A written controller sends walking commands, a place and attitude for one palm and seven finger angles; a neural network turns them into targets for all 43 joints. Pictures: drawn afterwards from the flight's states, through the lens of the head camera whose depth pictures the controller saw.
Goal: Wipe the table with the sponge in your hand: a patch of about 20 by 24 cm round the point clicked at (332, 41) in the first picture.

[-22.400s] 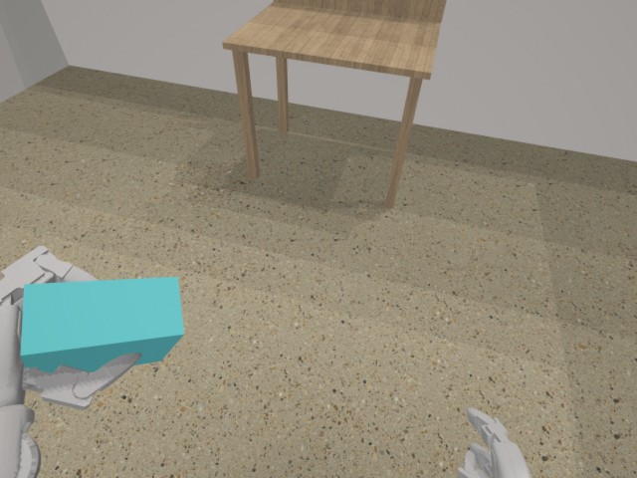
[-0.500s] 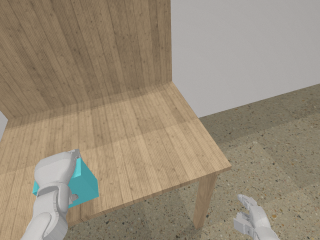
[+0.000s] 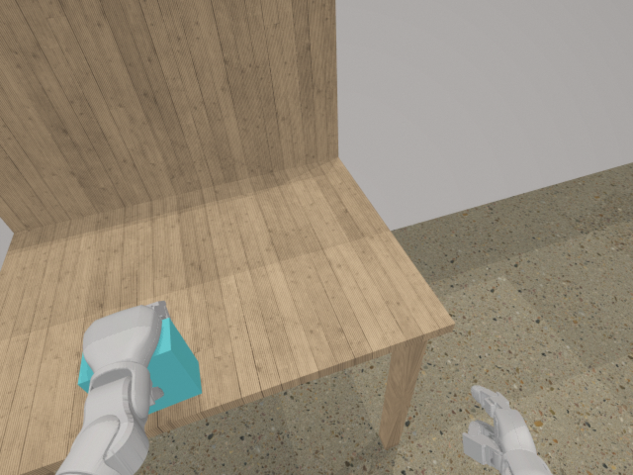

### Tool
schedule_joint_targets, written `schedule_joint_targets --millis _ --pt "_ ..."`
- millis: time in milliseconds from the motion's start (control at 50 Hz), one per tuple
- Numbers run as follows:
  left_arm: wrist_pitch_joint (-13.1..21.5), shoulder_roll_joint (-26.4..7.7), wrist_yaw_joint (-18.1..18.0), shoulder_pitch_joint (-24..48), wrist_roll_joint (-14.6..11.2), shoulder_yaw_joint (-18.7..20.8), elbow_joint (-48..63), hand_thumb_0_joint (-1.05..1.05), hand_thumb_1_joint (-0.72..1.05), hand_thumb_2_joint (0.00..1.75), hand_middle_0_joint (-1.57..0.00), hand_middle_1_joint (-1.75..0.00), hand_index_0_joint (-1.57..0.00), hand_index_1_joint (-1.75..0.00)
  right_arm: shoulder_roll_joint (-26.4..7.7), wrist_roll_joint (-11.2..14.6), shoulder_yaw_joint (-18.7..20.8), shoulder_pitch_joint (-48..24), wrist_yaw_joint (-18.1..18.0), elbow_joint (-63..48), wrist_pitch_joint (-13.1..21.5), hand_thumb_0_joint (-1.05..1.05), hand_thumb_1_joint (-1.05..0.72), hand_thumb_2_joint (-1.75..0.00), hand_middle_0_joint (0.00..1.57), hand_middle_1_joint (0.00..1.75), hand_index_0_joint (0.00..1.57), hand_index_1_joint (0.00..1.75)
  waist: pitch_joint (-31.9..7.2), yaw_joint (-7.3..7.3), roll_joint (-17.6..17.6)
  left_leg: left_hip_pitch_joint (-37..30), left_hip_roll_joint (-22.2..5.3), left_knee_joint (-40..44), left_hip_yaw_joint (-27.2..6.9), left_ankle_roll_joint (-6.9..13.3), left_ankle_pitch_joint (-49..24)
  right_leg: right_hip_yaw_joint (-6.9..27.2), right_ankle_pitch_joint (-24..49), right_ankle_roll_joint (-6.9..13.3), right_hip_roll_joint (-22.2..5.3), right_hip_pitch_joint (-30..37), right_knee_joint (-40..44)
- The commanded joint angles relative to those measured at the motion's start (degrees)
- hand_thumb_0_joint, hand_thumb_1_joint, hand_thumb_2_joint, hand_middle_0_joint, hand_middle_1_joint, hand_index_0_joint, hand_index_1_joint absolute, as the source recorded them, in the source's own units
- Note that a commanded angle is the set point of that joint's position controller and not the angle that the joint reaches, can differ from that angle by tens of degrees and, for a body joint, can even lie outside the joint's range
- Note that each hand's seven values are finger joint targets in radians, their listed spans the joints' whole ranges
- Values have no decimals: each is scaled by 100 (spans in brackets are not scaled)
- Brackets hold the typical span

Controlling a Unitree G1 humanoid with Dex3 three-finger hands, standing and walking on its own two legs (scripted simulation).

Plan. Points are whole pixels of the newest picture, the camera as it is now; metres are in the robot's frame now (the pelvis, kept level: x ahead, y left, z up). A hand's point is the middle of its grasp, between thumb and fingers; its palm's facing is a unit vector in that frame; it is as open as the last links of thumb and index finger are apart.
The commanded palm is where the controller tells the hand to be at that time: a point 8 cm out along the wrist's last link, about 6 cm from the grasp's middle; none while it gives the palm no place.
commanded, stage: lower the sponge onto the table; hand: left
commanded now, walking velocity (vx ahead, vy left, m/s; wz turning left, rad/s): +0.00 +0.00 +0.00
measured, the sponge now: (151, 378) +0.23 +0.28 -0.03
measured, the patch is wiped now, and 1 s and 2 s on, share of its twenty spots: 0.00 0.10 0.25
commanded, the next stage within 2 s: wipe forward along the first lane in 0.84 s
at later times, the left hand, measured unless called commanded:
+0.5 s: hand (152, 356) +0.25 +0.29 -0.01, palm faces -0.09 -0.09 -0.99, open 9.4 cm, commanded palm +0.23 +0.29 +0.05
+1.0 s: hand (149, 362) +0.25 +0.29 -0.02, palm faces -0.10 -0.07 -0.99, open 9.4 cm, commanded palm +0.24 +0.29 +0.03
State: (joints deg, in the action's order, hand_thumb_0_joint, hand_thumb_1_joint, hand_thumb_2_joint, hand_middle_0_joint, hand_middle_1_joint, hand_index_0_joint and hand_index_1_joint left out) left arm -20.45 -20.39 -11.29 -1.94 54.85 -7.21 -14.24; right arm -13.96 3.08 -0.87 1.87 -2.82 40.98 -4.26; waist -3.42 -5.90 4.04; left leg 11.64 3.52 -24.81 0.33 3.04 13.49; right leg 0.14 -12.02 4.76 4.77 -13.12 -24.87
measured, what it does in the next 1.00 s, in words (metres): stands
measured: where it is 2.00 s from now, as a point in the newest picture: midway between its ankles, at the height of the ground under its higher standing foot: outside the picture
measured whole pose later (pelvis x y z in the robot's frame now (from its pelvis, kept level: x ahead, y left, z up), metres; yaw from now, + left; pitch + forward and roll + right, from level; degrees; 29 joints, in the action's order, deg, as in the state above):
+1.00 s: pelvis +0.00 +0.01 -0.01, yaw +1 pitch +4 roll +0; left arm -17.6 -19.1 -16.4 2.3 57.0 -7.1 -24.7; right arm -13.8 3.5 0.4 3.9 -2.9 40.1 -5.1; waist -5.5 -5.1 3.0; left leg 18.9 4.0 -30.4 0.0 3.7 15.8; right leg -0.4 -14.2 4.1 4.4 -19.8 -29.6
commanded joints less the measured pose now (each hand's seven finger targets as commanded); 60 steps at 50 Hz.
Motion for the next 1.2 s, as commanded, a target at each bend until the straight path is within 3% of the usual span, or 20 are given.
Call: schedule_joint_targets --millis 0,180,200,300,480,560,580,640,680,700,760,780,800,840,880,900,980,1040,1140,1180 --pt "142 -1144 -239 1544 173 596 1056 0 10 130 -120 -160 -120 -160 -655 6 259 -1099 -93 -967 306 0 -90 -90 20 30 20 30 -960 16 -187 42 -65 214 -569 -7 -801 915 694 65 -301 595 376" --pt "321 -1419 -428 1352 161 976 794 0 10 130 -120 -160 -120 -160 -707 17 324 -988 -78 -873 328 0 -90 -90 20 30 20 30 -1085 -17 -304 195 -37 98 -568 -21 -955 1071 1181 72 -314 643 261" --pt "302 -1156 -424 1303 125 705 740 0 10 130 -120 -160 -120 -160 -688 24 328 -943 -85 -927 333 0 -90 -90 20 30 20 30 -1038 26 -206 229 -41 96 -502 -2 -920 954 1173 49 -338 646 254" --pt "371 -1205 -456 1702 147 676 595 0 10 130 -120 -160 -120 -160 -717 38 359 -838 -117 -877 346 0 -90 -90 20 30 20 30 -1127 123 -212 206 -49 22 -504 19 -886 924 1093 39 -323 503 229" --pt "405 -1226 -661 1086 184 927 538 0 10 130 -120 -160 -120 -160 -736 27 418 -811 -9 -894 324 0 -90 -90 20 30 20 30 -1317 -5 -283 325 -73 -80 -558 -64 -1291 944 1761 80 -314 567 -35" --pt "303 -1016 -726 809 213 726 620 0 10 130 -120 -160 -120 -160 -718 17 437 -807 32 -943 295 0 -90 -90 20 30 20 30 -1447 -12 -367 288 -84 -154 -494 -59 -1432 888 2112 53 -364 639 -98" --pt "310 -1198 -745 804 168 961 658 0 10 130 -120 -160 -120 -160 -734 24 436 -837 19 -925 283 0 -90 -90 20 30 20 30 -1442 -28 -402 303 -92 -133 -547 -66 -1405 944 2028 70 -329 638 -112" --pt "190 -1022 -730 1046 200 675 377 0 10 130 -120 -160 -120 -160 -734 42 406 -801 -3 -900 238 0 -90 -90 20 30 20 30 -1087 84 -450 423 -86 -110 -518 -42 -1113 855 1600 39 -327 398 -8" --pt "161 -1075 -725 1096 203 760 401 0 10 130 -120 -160 -120 -160 -728 55 397 -881 -18 -907 222 0 -90 -90 20 30 20 30 -1075 28 -295 382 -85 -78 -595 -64 -1067 887 1293 79 -290 309 3" --pt "162 -821 -699 1174 177 471 391 0 10 130 -120 -160 -120 -160 -709 60 406 -814 -29 -936 226 0 -90 -90 20 30 20 30 -1085 111 -288 326 -99 -110 -531 -39 -1010 775 1242 49 -304 271 9" --pt "137 -798 -643 1433 263 367 91 0 10 130 -120 -160 -120 -160 -704 57 377 -779 -32 -896 191 0 -90 -90 20 30 20 30 -933 163 -387 415 -89 -108 -547 -53 -808 766 910 54 -295 62 66" --pt "195 -955 -648 1444 229 588 150 0 10 130 -120 -160 -120 -160 -711 74 392 -801 -35 -909 197 0 -90 -90 20 30 20 30 -997 109 -300 378 -103 -91 -627 -71 -798 815 770 91 -253 40 40" --pt "210 -796 -642 1285 231 433 86 0 10 130 -120 -160 -120 -160 -702 55 395 -742 -37 -946 197 0 -90 -90 20 30 20 30 -1089 87 -207 363 -90 -122 -578 -58 -837 724 809 84 -266 105 1" --pt "248 -818 -639 1407 273 426 -89 0 10 130 -120 -160 -120 -160 -704 49 382 -694 -40 -944 195 0 -90 -90 20 30 20 30 -1005 146 -447 463 -102 -151 -600 -60 -743 715 772 66 -263 -20 1" --pt "288 -906 -668 1473 273 583 -154 0 10 130 -120 -160 -120 -160 -714 58 382 -716 -45 -928 178 0 -90 -90 20 30 20 30 -1026 94 -346 508 -106 -135 -640 -87 -702 776 633 93 -239 -78 -26" --pt "293 -678 -659 1543 265 324 -234 0 10 130 -120 -160 -120 -160 -693 54 379 -638 -53 -955 174 0 -90 -90 20 30 20 30 -956 184 -407 527 -116 -160 -602 -75 -610 663 540 62 -249 -152 -31" --pt "338 -962 -711 2217 353 525 -546 0 10 130 -120 -160 -120 -160 -736 70 375 -573 -90 -857 150 0 -90 -90 20 30 20 30 -931 272 -556 678 -112 -230 -606 -73 -409 751 333 64 -235 -387 -63" --pt "359 -958 -724 2109 360 511 -916 0 10 130 -120 -160 -120 -160 -742 70 390 -423 -107 -848 143 0 -90 -90 20 30 20 30 -1141 256 -636 786 -97 -345 -538 -60 -447 662 478 37 -266 -317 -153" --pt "397 -1035 -659 2402 317 493 -1470 0 10 130 -120 -160 -120 -160 -782 99 368 -252 -138 -839 93 0 -90 -90 20 30 20 30 -1033 353 -737 1156 -68 -442 -500 -23 -221 678 386 -2 -295 -434 -175" --pt "481 -1429 -678 2476 316 858 -1587 0 10 130 -120 -160 -120 -160 -832 103 379 -206 -160 -801 75 0 -90 -90 20 30 20 30 -1187 302 -629 1262 -57 -496 -503 -20 -227 799 417 17 -282 -380 -227"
